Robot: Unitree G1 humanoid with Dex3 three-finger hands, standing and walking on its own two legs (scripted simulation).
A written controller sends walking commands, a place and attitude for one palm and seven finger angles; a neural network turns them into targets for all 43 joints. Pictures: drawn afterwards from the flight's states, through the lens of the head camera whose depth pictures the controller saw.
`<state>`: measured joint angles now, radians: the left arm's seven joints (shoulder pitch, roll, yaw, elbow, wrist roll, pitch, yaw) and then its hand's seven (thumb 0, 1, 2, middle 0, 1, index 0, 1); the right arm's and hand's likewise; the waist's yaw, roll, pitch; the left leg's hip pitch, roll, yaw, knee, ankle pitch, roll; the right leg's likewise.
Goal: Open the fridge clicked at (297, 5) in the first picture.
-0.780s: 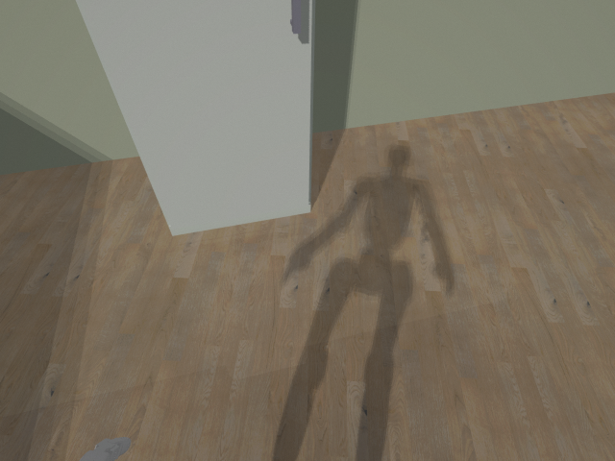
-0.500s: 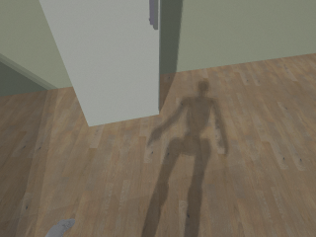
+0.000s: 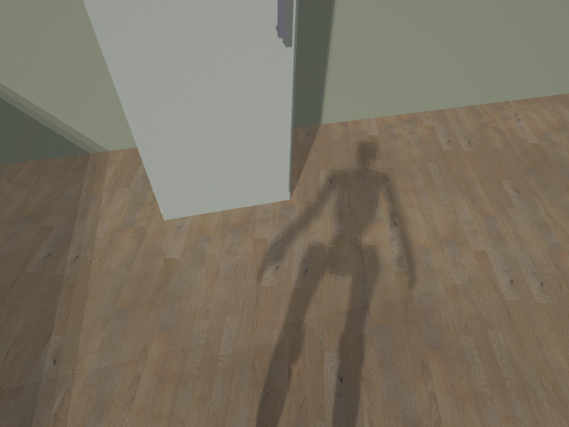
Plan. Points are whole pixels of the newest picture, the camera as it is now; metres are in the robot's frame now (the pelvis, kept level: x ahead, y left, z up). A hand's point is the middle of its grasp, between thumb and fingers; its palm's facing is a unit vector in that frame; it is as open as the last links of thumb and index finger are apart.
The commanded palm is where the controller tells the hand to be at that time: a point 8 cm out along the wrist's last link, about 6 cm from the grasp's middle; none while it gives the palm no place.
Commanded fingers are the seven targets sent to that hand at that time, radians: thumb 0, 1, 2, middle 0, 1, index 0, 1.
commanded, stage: stand and wait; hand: right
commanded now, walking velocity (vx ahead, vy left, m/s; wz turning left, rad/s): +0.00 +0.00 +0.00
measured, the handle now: out of the picture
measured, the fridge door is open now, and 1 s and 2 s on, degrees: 0 0 0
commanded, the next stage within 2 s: look at it before walking up in 0.10 s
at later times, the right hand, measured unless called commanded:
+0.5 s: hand out of the picture +0.08 -0.24 -0.16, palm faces -0.03 +0.94 -0.33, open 7.4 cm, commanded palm none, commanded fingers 0.00 -0.90 -0.90 0.20 0.30 0.20 0.30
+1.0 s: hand out of the picture +0.05 -0.22 -0.18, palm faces +0.01 +0.97 -0.23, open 7.4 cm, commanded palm none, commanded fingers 0.00 -0.90 -0.90 0.20 0.30 0.20 0.30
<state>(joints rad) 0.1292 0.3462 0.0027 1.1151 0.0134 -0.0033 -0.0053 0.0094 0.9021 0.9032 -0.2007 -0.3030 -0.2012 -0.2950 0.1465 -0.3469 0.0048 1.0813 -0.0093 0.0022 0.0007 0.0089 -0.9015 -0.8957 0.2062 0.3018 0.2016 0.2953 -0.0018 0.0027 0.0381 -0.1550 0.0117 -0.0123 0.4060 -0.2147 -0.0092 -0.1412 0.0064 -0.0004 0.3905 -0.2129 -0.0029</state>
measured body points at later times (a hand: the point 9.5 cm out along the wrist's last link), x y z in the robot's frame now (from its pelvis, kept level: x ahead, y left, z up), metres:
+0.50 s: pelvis +0.00 +0.01 +0.00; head +0.01 +0.01 +0.45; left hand +0.08 +0.30 -0.13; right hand +0.08 -0.29 -0.13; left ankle +0.00 +0.13 -0.74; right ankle +0.00 -0.12 -0.74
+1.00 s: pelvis +0.03 -0.01 -0.01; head +0.03 -0.02 +0.44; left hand +0.07 +0.26 -0.15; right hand +0.05 -0.27 -0.16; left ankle +0.00 +0.12 -0.74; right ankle +0.00 -0.12 -0.74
